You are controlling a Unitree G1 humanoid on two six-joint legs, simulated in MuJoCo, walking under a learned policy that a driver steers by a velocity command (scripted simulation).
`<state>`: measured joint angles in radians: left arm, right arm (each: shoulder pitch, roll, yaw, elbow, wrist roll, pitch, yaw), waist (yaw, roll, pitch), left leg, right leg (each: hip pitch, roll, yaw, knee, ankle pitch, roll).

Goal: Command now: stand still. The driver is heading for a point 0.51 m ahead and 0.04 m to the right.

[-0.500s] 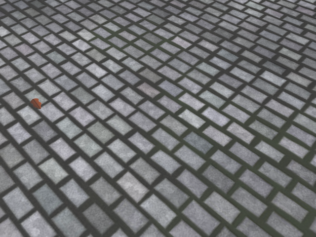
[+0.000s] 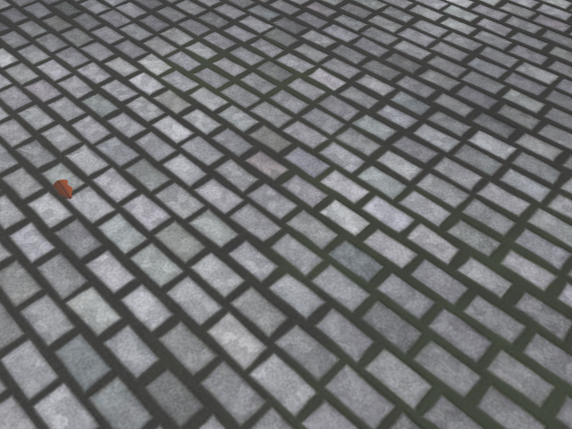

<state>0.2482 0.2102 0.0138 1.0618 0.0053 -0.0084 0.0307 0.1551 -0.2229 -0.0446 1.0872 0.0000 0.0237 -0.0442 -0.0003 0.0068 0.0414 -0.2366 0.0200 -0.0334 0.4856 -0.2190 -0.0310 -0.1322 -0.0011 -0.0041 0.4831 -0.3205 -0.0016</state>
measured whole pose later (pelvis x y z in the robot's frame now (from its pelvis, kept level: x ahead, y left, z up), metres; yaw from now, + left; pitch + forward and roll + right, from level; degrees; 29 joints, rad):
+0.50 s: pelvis +0.11 +0.04 +0.01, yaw +0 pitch +0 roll +0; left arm 0.18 0.27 0.06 0.97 -0.03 -0.09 0.00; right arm 0.43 -0.18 -0.02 1.13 0.00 -0.10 0.01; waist -0.05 -0.03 -0.01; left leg -0.03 -0.03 0.05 0.28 -0.27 0.05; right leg -0.57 -0.09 -0.01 1.05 -0.19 -0.05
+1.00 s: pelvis +0.37 -0.03 +0.00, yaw -11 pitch +1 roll +0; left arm 0.18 0.23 0.05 0.93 0.01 -0.08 -0.04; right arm 0.16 -0.27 -0.05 0.91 0.00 -0.09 -0.04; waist 0.02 0.03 0.07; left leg -0.60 0.11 -0.05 1.12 -0.32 -0.02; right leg -0.26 0.10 -0.02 0.36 -0.12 -0.11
